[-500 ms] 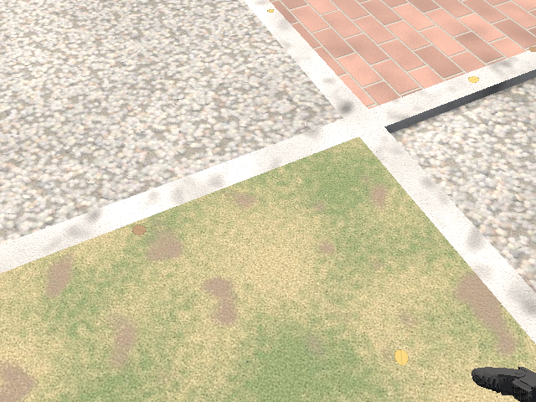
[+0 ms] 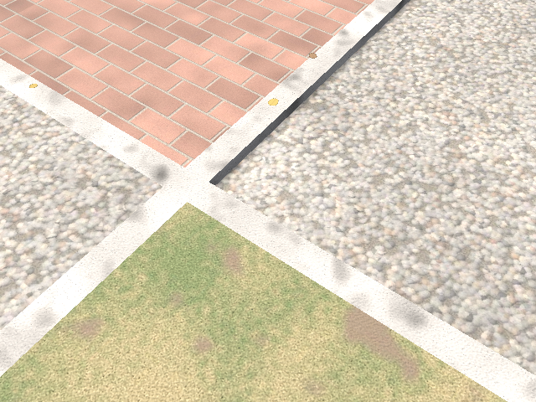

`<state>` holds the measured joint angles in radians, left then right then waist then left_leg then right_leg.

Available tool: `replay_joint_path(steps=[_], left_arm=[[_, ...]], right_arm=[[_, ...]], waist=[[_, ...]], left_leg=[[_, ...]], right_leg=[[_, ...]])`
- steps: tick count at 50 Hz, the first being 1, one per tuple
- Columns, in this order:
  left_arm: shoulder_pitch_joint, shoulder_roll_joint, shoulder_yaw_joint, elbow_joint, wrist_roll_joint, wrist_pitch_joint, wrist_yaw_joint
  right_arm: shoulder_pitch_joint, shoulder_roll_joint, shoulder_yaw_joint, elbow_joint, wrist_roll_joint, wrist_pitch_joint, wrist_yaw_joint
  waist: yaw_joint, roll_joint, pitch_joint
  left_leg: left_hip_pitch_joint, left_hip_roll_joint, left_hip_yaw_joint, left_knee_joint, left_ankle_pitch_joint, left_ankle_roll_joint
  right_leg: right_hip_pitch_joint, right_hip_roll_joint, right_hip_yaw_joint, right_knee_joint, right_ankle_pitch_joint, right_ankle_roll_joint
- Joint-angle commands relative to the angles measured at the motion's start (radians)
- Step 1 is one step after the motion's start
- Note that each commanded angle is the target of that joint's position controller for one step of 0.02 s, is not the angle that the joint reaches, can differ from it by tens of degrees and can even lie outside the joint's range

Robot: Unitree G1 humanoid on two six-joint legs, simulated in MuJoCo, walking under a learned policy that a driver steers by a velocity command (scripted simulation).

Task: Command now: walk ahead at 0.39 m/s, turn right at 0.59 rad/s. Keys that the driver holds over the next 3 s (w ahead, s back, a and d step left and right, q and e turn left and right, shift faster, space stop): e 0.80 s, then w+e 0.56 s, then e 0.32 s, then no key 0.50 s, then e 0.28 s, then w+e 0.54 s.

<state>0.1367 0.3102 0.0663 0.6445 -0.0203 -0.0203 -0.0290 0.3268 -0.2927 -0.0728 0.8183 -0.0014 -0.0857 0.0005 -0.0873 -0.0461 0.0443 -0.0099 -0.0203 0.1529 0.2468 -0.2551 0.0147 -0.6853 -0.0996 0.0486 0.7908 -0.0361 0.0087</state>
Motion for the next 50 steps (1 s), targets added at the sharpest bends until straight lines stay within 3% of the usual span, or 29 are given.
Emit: replay_joint_path(steps=[1,4,6,7,8,9,10,11,12,13,14,16,18,21,23,26,28,29,30,31,32,33,35,37,40,43,47,49,50], left_arm=[[-0.093,0.023,0.0,-0.097,0.006,-0.019,-0.021],[-0.053,0.069,0.025,-0.111,0.012,-0.013,-0.035],[0.17,0.146,0.07,-0.057,0.015,-0.007,-0.025],[0.263,0.221,0.092,-0.044,0.014,0.003,0.001],[0.185,0.318,0.089,-0.088,0.033,0.001,0.014],[0.2,0.249,0.077,-0.123,0.031,0.0,0.006],[0.145,0.2,0.062,-0.12,0.024,-0.004,0.001],[0.098,0.167,0.054,-0.109,0.007,-0.003,0.004],[0.057,0.143,0.046,-0.113,0.002,0.003,0.01],[0.028,0.144,0.044,-0.12,0.015,0.007,0.015],[0.007,0.149,0.046,-0.124,0.028,0.009,0.017],[0.002,0.158,0.051,-0.115,0.032,0.009,0.026],[0.012,0.167,0.055,-0.105,0.024,0.016,0.04],[0.004,0.167,0.056,-0.106,0.015,0.038,0.055],[0.007,0.165,0.055,-0.105,0.016,0.049,0.058],[0.024,0.159,0.055,-0.1,0.014,0.057,0.053],[0.01,0.149,0.051,-0.103,0.003,0.062,0.054],[0.016,0.131,0.045,-0.102,-0.004,0.066,0.056],[0.068,0.077,0.03,-0.102,0.006,0.067,0.056],[0.074,0.09,0.036,-0.134,-0.002,0.059,0.055],[0.091,0.177,0.061,-0.114,0.017,0.049,0.053],[0.098,0.203,0.077,-0.088,0.005,0.054,0.052],[0.117,0.163,0.073,-0.06,0.004,0.079,0.06],[0.088,0.11,0.057,-0.073,-0.004,0.088,0.055],[0.009,0.078,0.042,-0.113,-0.006,0.085,0.048],[-0.021,0.065,0.029,-0.135,-0.003,0.081,0.028],[0.026,0.088,0.038,-0.118,-0.003,0.069,0.007],[0.152,0.08,0.046,-0.054,-0.006,0.059,0.005],[0.262,0.107,0.062,-0.013,-0.014,0.054,0.012]], right_arm=[[-0.067,-0.174,-0.037,-0.061,0.011,0.0,-0.011],[-0.072,-0.212,-0.049,-0.057,0.034,0.02,-0.023],[-0.093,-0.201,-0.046,-0.07,0.045,0.028,-0.03],[-0.05,-0.152,-0.027,-0.086,0.01,0.023,-0.026],[0.095,-0.041,0.014,-0.119,-0.04,0.011,-0.006],[0.037,-0.149,0.0,-0.102,-0.012,0.003,0.005],[-0.075,-0.175,-0.008,-0.131,0.02,0.007,0.004],[-0.104,-0.159,-0.004,-0.136,0.013,0.015,-0.009],[-0.11,-0.159,-0.007,-0.128,-0.002,0.028,-0.022],[-0.094,-0.166,-0.01,-0.127,-0.004,0.043,-0.026],[-0.076,-0.158,-0.01,-0.122,-0.008,0.053,-0.029],[-0.062,-0.129,-0.003,-0.115,-0.014,0.06,-0.035],[-0.091,-0.111,0.004,-0.122,-0.017,0.065,-0.039],[-0.151,-0.104,0.007,-0.14,-0.009,0.074,-0.034],[-0.185,-0.103,0.007,-0.153,-0.004,0.073,-0.03],[-0.204,-0.109,0.003,-0.166,0.0,0.059,-0.02],[-0.164,-0.11,-0.004,-0.16,0.002,0.048,-0.012],[-0.134,-0.127,-0.013,-0.152,-0.003,0.044,-0.012],[-0.123,-0.198,-0.029,-0.162,-0.021,0.048,-0.017],[-0.138,-0.257,-0.046,-0.151,-0.051,0.062,-0.018],[-0.159,-0.202,-0.036,-0.174,-0.048,0.059,-0.019],[-0.194,-0.151,-0.022,-0.188,-0.039,0.06,-0.025],[-0.24,-0.116,-0.013,-0.196,-0.01,0.066,-0.032],[-0.226,-0.114,-0.012,-0.191,-0.012,0.077,-0.039],[-0.179,-0.139,-0.026,-0.177,-0.017,0.092,-0.045],[-0.156,-0.184,-0.046,-0.168,0.002,0.095,-0.037],[-0.166,-0.208,-0.056,-0.156,0.028,0.077,-0.014],[-0.176,-0.172,-0.046,-0.142,0.038,0.071,-0.008],[-0.17,-0.113,-0.03,-0.138,0.025,0.067,-0.003]], waist=[[0.017,0.102,0.021],[0.063,0.148,-0.038],[0.188,0.118,-0.152],[0.215,-0.023,-0.23],[0.071,-0.252,-0.38],[0.173,-0.102,-0.549],[0.173,-0.043,-0.404],[0.138,0.023,-0.277],[0.109,0.03,-0.204],[0.075,0.002,-0.174],[0.055,-0.015,-0.167],[0.044,-0.026,-0.184],[0.053,-0.028,-0.204],[0.071,-0.053,-0.2],[0.084,-0.076,-0.177],[0.098,-0.107,-0.164],[0.069,-0.115,-0.164],[0.056,-0.098,-0.159],[0.088,0.069,-0.188],[0.121,0.356,-0.118],[0.101,0.292,-0.125],[0.108,0.213,-0.118],[0.116,0.173,-0.088],[0.1,0.188,-0.074],[0.051,0.231,-0.1],[0.023,0.249,-0.119],[0.054,0.24,-0.076],[0.117,0.185,-0.085],[0.155,0.087,-0.114]], left_leg=[[-0.035,0.25,-0.043,-0.034,0.527,0.126],[0.029,0.263,-0.009,0.124,0.804,0.087],[-0.044,0.216,0.028,0.433,0.832,0.036],[-0.27,0.152,0.036,0.734,0.421,-0.025],[-0.634,-0.014,-0.067,1.113,-0.483,-0.089],[-0.644,-0.002,-0.257,1.198,-0.443,-0.077],[-0.696,0.036,-0.252,1.166,-0.336,-0.06],[-0.707,0.069,-0.237,1.082,-0.258,-0.062],[-0.671,0.091,-0.236,1.017,-0.214,-0.069],[-0.597,0.097,-0.24,0.974,-0.186,-0.072],[-0.544,0.085,-0.228,0.944,-0.17,-0.078],[-0.501,0.066,-0.218,0.855,-0.144,-0.095],[-0.499,0.052,-0.227,0.77,-0.1,-0.108],[-0.476,0.034,-0.243,0.653,-0.021,-0.112],[-0.455,0.019,-0.251,0.577,-0.013,-0.107],[-0.413,-0.001,-0.257,0.455,-0.051,-0.089],[-0.323,-0.004,-0.246,0.272,0.015,-0.063],[-0.236,0.036,-0.256,0.151,0.116,-0.038],[-0.123,0.242,-0.42,0.105,0.211,0.037],[-0.12,0.409,-0.653,0.058,0.398,0.205],[-0.137,0.452,-0.681,0.065,0.428,0.266],[-0.151,0.393,-0.567,0.088,0.42,0.232],[-0.142,0.303,-0.417,0.111,0.394,0.171],[-0.143,0.258,-0.317,0.096,0.408,0.168],[-0.05,0.28,-0.277,0.098,0.422,0.191],[-0.086,0.305,-0.264,0.031,0.073,0.188],[-0.178,0.324,-0.24,0.008,-0.141,0.162],[-0.283,0.286,-0.165,0.115,-0.188,0.119],[-0.404,0.234,-0.084,0.3,-0.213,0.067]], right_leg=[[0.071,0.028,-0.065,-0.123,0.067,-0.016],[0.183,0.093,-0.114,-0.177,-0.043,-0.062],[0.478,0.16,-0.127,-0.283,0.038,-0.123],[0.741,0.034,0.049,-0.287,0.367,-0.184],[1.045,-0.262,0.519,-0.23,0.71,-0.411],[1.03,-0.282,0.611,-0.325,0.507,-0.45],[0.915,-0.223,0.479,-0.364,0.399,-0.395],[0.768,-0.164,0.393,-0.388,0.307,-0.337],[0.632,-0.129,0.342,-0.414,0.269,-0.307],[0.513,-0.105,0.314,-0.442,0.257,-0.298],[0.438,-0.088,0.297,-0.455,0.274,-0.296],[0.383,-0.065,0.259,-0.45,0.347,-0.296],[0.385,-0.052,0.262,-0.438,0.314,-0.287],[0.367,-0.022,0.295,-0.443,0.064,-0.253],[0.358,-0.012,0.334,-0.445,-0.057,-0.239],[0.404,-0.017,0.405,-0.403,-0.041,-0.227],[0.423,0.004,0.435,-0.348,0.005,-0.197],[0.392,0.04,0.419,-0.302,-0.047,-0.158],[0.298,0.124,0.312,-0.124,-0.322,-0.096],[0.088,0.276,0.104,0.05,-0.585,-0.036],[0.064,0.201,0.114,0.275,-0.593,0.008],[0.069,0.183,0.112,0.359,-0.527,0.025],[0.046,0.162,0.084,0.442,-0.428,0.064],[0.056,0.15,0.029,0.402,-0.375,0.084],[0.069,0.111,-0.01,0.238,-0.362,0.099],[0.177,0.08,-0.065,0.064,-0.365,0.068],[0.341,0.091,-0.126,-0.157,-0.33,-0.013],[0.551,0.132,-0.165,-0.318,-0.254,-0.06],[0.724,0.105,-0.081,-0.36,-0.286,-0.097]])
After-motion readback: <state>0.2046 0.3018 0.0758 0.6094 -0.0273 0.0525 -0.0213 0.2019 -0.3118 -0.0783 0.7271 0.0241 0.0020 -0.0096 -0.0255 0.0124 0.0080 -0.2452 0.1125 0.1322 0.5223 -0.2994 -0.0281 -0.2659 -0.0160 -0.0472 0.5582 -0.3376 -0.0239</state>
